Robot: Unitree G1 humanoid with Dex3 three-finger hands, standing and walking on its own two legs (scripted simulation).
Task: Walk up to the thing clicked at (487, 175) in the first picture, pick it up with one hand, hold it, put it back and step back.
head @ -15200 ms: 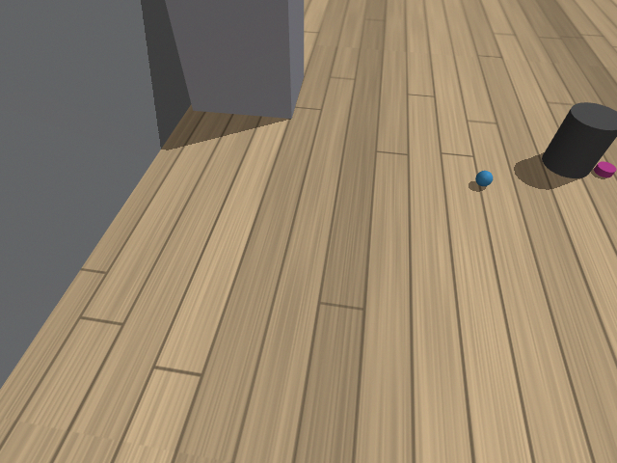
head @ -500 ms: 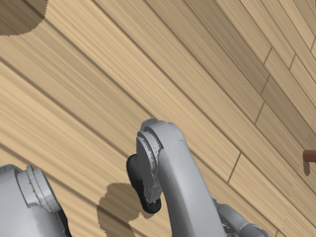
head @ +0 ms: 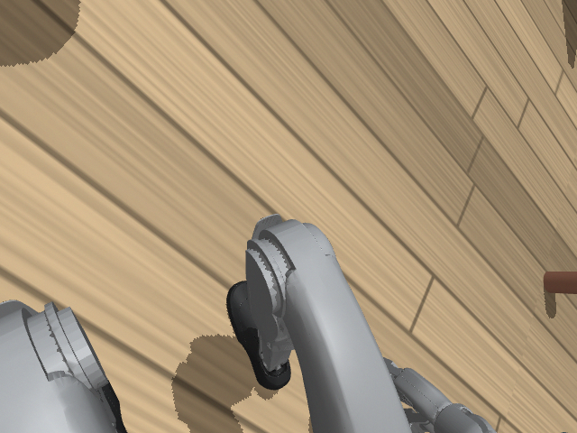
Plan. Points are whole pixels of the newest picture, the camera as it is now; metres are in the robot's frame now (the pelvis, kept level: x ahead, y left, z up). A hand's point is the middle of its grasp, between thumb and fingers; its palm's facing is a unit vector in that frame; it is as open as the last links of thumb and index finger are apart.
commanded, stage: close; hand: left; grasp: from above
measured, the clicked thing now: out of the picture +0.46 +0.34 -0.27
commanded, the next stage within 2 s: settle in 0.22 s
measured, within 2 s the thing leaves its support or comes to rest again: leaves its support in 0.62 s
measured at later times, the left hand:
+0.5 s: hand out of the picture +0.45 +0.34 -0.24, palm faces -0.43 -0.16 -0.89, open 9.8 cm
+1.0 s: hand out of the picture +0.45 +0.35 -0.16, palm faces -0.42 -0.12 -0.90, open 9.7 cm
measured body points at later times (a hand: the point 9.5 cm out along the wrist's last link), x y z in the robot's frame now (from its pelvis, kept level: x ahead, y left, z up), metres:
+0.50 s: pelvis +0.00 +0.00 +0.00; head +0.27 +0.13 +0.33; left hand +0.47 +0.34 -0.19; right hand +0.05 -0.26 -0.05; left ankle +0.06 +0.14 -0.27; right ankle +0.12 -0.13 -0.27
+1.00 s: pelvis +0.00 +0.00 +0.02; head +0.24 +0.11 +0.38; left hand +0.47 +0.35 -0.11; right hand +0.10 -0.26 -0.07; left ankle +0.06 +0.14 -0.27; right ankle +0.12 -0.13 -0.27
